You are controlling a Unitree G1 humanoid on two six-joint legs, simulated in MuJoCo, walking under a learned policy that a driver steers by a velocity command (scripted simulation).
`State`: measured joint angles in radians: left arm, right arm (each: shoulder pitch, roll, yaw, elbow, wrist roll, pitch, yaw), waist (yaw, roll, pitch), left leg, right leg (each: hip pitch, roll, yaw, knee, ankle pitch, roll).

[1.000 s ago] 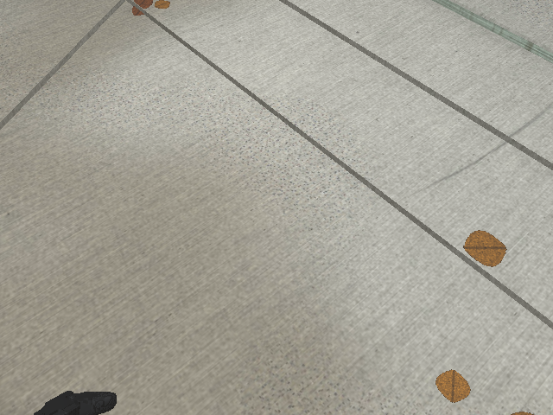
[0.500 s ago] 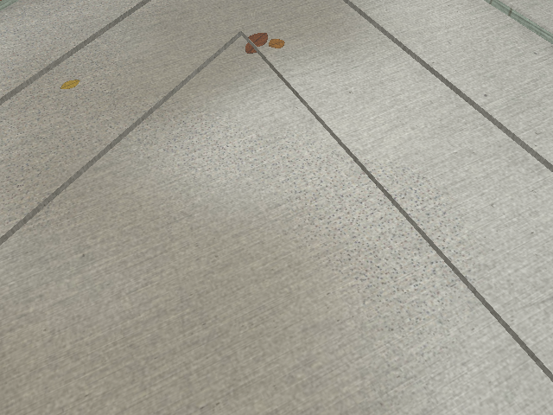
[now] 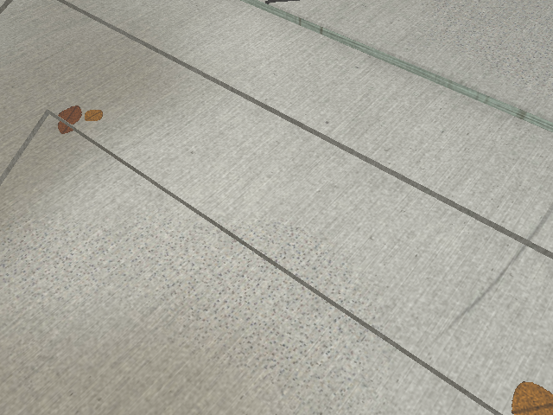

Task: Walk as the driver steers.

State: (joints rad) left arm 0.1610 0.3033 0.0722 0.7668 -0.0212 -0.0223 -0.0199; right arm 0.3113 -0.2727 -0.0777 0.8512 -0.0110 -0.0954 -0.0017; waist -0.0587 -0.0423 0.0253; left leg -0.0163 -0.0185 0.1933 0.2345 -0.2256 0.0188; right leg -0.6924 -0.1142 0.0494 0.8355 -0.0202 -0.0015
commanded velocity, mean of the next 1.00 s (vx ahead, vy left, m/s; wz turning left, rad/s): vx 0.50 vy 0.00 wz -0.58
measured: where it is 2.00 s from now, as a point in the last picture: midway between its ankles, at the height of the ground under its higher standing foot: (459, 241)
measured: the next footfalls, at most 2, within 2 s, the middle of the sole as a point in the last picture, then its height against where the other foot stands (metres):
right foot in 0.18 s outside the picture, level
left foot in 0.66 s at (283, 379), level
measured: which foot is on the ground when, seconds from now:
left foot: down 0.00-0.18, up 0.20-0.64, down 0.66-1.00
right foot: up 0.00-0.16, down 0.18-0.66, up 0.68-1.00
